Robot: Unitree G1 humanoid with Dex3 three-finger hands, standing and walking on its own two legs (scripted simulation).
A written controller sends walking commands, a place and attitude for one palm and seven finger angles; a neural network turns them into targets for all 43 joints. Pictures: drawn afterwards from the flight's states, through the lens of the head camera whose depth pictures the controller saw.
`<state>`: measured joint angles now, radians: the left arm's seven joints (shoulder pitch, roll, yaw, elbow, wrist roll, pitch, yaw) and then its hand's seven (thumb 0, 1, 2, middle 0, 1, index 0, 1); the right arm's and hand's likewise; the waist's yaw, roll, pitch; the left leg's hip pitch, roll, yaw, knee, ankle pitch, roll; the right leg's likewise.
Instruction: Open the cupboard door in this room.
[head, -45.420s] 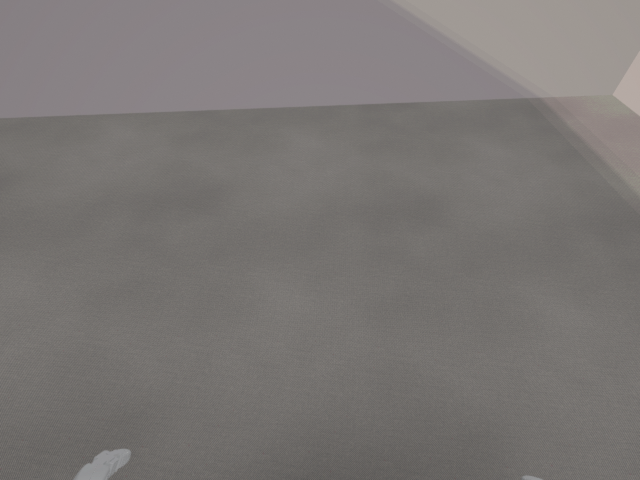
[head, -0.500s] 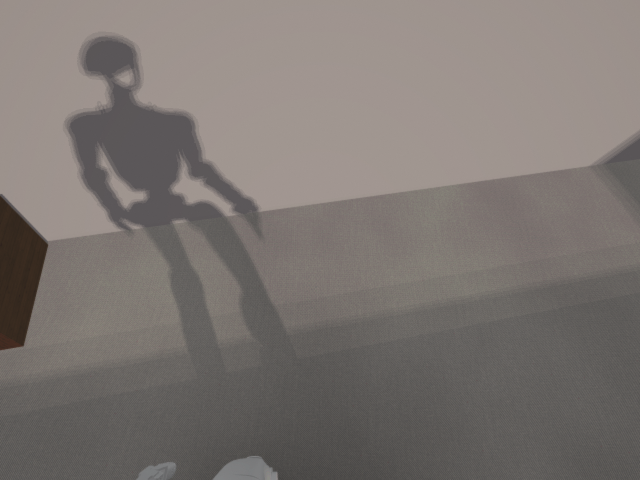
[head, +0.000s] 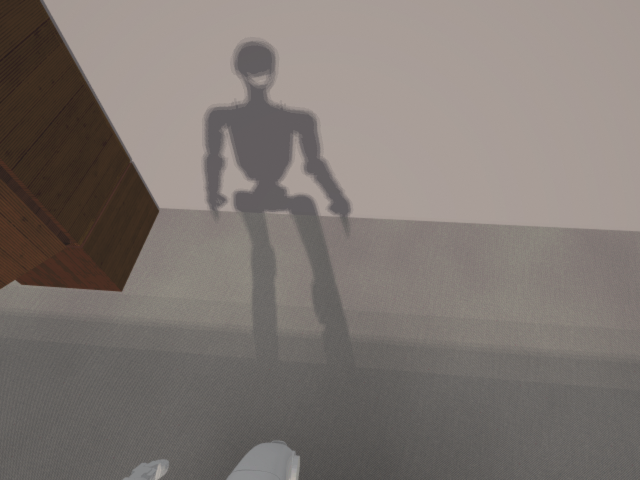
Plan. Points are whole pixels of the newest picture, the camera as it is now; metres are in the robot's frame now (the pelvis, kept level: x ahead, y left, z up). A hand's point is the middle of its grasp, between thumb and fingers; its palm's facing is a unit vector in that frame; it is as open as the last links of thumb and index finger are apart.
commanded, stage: turn to face it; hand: left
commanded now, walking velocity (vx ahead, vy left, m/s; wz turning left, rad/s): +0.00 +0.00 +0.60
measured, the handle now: out of the picture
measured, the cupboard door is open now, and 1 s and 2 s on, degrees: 52 52 52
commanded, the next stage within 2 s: take the last steps up to it in 1.30 s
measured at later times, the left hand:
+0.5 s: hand out of the picture +0.03 +0.24 -0.16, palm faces +0.32 -0.91 -0.25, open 7.4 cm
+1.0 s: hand out of the picture -0.07 +0.20 -0.19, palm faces +0.59 -0.78 -0.21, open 7.4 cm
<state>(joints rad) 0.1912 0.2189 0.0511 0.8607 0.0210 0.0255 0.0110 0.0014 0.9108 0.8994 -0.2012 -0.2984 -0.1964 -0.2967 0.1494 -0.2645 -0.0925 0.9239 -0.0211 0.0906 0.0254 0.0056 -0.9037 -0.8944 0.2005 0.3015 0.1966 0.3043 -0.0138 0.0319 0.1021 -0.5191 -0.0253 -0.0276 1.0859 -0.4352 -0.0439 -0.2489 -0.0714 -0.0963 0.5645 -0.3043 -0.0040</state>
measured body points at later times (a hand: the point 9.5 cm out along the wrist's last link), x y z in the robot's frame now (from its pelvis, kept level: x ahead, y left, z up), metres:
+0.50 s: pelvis +0.00 +0.00 +0.00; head +0.04 +0.03 +0.45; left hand +0.02 +0.29 -0.14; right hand +0.16 -0.22 -0.13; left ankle -0.01 +0.12 -0.73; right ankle +0.04 -0.15 -0.69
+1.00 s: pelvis +0.00 +0.00 -0.01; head +0.03 +0.05 +0.43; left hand -0.10 +0.24 -0.17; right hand +0.25 -0.16 -0.13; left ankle -0.03 +0.09 -0.73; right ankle +0.05 -0.15 -0.70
